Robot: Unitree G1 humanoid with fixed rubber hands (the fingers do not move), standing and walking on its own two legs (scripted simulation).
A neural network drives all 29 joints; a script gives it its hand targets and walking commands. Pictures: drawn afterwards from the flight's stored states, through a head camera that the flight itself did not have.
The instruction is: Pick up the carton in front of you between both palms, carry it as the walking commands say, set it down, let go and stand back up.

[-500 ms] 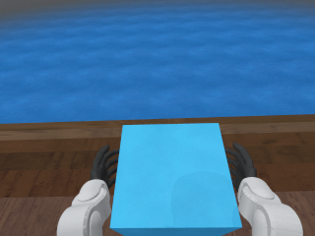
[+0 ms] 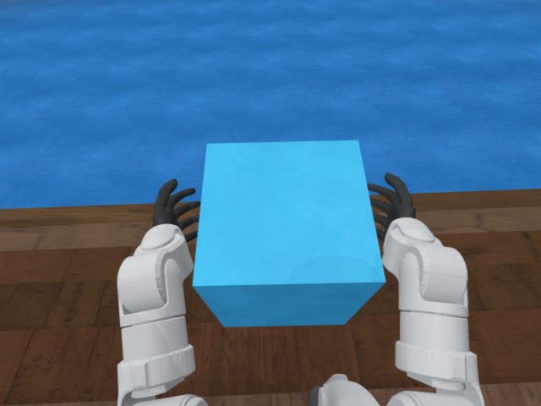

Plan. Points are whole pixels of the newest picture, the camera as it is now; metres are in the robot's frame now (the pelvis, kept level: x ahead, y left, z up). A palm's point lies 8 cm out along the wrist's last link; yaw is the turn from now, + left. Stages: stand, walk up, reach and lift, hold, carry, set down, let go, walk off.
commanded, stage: carry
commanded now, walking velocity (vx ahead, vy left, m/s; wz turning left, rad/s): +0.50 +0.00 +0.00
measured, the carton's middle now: (283, 244) +0.35 +0.00 +0.03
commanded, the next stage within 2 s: none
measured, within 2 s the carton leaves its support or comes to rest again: neither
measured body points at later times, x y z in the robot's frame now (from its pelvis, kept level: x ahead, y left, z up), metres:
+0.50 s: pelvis +0.34 -0.01 -0.09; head +0.36 -0.02 +0.36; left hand +0.68 +0.14 +0.04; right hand +0.68 -0.17 +0.02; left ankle +0.49 +0.05 -0.79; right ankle +0.15 -0.08 -0.72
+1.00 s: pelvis +0.70 +0.00 -0.33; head +0.74 +0.03 +0.12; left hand +1.04 +0.18 -0.27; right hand +1.05 -0.14 -0.25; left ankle +0.56 +0.05 -0.81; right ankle +0.74 -0.06 -1.05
